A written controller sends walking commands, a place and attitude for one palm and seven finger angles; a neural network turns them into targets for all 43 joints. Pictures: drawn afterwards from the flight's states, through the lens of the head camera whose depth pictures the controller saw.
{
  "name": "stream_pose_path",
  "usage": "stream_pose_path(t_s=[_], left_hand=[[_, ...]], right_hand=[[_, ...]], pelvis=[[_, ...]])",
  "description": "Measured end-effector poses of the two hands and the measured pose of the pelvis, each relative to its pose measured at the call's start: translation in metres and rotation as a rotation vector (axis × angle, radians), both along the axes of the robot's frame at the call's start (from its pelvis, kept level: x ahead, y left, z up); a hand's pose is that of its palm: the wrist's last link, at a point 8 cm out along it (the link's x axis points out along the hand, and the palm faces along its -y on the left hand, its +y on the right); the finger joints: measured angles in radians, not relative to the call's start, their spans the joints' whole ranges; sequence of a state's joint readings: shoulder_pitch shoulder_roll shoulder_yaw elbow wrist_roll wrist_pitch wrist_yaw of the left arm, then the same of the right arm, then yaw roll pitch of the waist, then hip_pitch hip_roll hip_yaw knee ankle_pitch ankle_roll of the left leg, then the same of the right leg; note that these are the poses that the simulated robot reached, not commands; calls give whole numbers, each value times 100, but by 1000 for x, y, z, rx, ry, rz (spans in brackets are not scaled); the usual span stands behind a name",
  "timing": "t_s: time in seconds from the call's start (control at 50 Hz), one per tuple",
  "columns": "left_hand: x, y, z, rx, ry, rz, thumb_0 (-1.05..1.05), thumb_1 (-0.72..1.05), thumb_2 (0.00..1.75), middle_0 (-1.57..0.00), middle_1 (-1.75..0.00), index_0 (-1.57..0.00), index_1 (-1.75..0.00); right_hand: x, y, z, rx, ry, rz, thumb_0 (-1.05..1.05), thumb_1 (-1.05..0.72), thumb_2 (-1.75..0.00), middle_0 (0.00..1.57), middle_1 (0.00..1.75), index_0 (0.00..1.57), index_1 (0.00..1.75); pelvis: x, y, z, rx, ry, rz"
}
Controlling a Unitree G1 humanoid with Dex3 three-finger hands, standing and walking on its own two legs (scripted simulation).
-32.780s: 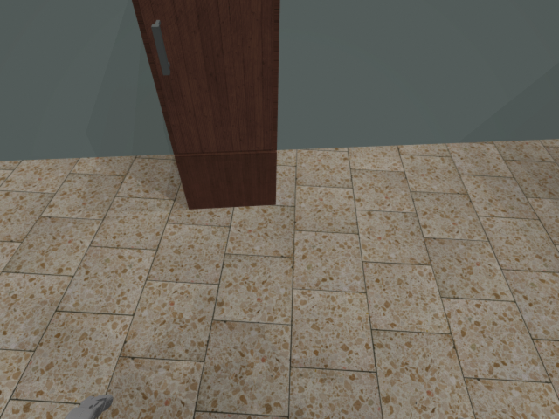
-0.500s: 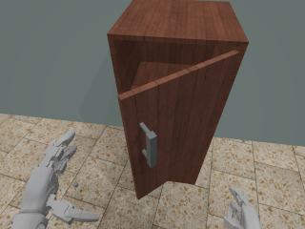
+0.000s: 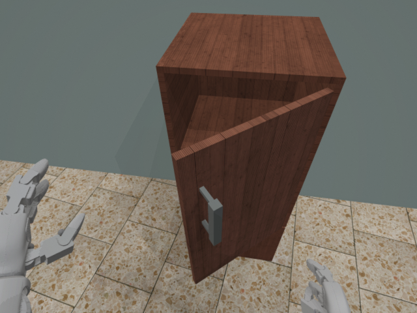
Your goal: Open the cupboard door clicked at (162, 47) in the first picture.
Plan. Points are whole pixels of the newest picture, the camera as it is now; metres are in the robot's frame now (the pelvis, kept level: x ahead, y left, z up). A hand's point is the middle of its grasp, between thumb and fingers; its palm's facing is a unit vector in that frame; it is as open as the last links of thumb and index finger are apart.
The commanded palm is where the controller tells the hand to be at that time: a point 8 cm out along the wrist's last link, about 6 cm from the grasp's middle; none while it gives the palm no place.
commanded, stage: draw the hand back to the body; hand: left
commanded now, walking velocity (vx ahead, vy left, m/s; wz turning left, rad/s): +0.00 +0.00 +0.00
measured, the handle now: (210, 216) +0.31 +0.04 +0.02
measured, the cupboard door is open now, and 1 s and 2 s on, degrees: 41 41 41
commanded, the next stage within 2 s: step back with the hand held close in 0.48 s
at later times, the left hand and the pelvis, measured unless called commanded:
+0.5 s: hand (53, 232) +0.18 +0.24 +0.16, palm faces +0.44 -0.80 -0.41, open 7.5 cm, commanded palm +0.12 +0.28 +0.17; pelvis -0.01 -0.02 +0.00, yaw +0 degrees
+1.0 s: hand (39, 257) +0.15 +0.25 +0.15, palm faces +0.33 -0.79 -0.52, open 7.4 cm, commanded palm +0.09 +0.29 +0.18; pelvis -0.06 -0.01 +0.00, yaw -1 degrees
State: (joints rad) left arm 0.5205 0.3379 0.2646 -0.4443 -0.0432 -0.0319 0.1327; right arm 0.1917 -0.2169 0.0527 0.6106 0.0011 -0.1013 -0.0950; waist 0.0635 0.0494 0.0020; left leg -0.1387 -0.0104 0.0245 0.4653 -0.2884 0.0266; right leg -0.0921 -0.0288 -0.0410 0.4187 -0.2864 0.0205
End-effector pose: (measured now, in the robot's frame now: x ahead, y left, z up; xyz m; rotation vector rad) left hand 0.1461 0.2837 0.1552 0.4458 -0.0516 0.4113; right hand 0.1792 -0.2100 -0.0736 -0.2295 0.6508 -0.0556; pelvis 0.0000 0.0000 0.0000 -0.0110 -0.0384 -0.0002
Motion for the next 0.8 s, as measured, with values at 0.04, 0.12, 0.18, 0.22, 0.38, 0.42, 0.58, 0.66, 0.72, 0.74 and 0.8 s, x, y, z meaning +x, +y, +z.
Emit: stream_pose_path(t_s=[0.04, 0.12, 0.18, 0.22, 0.38, 0.42, 0.58, 0.66, 0.72, 0.74, 0.8], left_hand=[[1, 4, 5, 11, -13, 10, 0, 49, 72, -19, -30, -19, -30], [0, 10, 17, 41, -46, 34, 1, 63, 78, -20, -31, -20, -30], [-1, 14, 23, 53, -66, 53, 1, 72, 82, -20, -31, -20, -30], [-2, 13, 22, 45, -65, 59, 1, 77, 84, -20, -30, -20, -30], [-6, -2, 8, 2, -21, 33, 1, 86, 88, -21, -30, -21, -30], [-9, -5, 12, 11, -32, 25, 1, 87, 89, -21, -31, -21, -30], [-17, -5, 22, 37, -71, 38, 1, 88, 89, -21, -31, -21, -30], [-17, -5, 21, 39, -76, 41, 1, 88, 89, -21, -31, -21, -30], [-16, -4, 23, 67, -67, 23, 1, 89, 89, -21, -31, -21, -30], [-16, -5, 22, 75, -55, 12, 1, 89, 89, -21, -31, -21, -30], [-18, -9, 18, 89, -9, -30, 1, 89, 90, -21, -30, -21, -30]], right_hand=[[1, -3, 1, -4, 3, -2, 2, -90, -89, 21, 30, 21, 30], [2, -8, 2, -10, 11, -7, 2, -90, -89, 21, 30, 21, 30], [1, -12, 1, -9, 19, -11, 2, -90, -90, 21, 30, 21, 30], [-1, -14, 0, -6, 26, -13, 2, -90, -90, 21, 30, 20, 30], [-11, -23, -2, -9, 45, -27, 2, -90, -90, 21, 30, 20, 30], [-13, -24, -2, -7, 41, -29, 2, -90, -90, 21, 30, 20, 30], [-20, -28, -3, 9, 32, -38, 2, -90, -90, 21, 30, 20, 30], [-24, -30, -3, 9, 37, -35, 2, -90, -90, 21, 30, 20, 30], [-28, -33, -4, 7, 55, -47, 2, -90, -90, 21, 30, 20, 30], [-30, -34, -4, 5, 60, -55, 2, -90, -89, 21, 30, 21, 30], [-37, -39, -4, -6, 77, -85, 1, -90, -89, 21, 30, 21, 30]], pelvis=[[1, -1, 1, 0, -3, -1], [1, -3, 2, 0, -9, -2], [0, -4, 3, 0, -14, -2], [-1, -5, 3, 1, -16, -3], [-6, -12, 4, 2, -24, -4], [-7, -13, 4, 2, -29, -3], [-14, -19, 5, 1, -44, -4], [-20, -21, 5, -4, -37, 5], [-25, -21, 5, -9, -10, 5], [-27, -21, 5, -9, -2, 4], [-32, -17, 5, -8, 18, -2]])
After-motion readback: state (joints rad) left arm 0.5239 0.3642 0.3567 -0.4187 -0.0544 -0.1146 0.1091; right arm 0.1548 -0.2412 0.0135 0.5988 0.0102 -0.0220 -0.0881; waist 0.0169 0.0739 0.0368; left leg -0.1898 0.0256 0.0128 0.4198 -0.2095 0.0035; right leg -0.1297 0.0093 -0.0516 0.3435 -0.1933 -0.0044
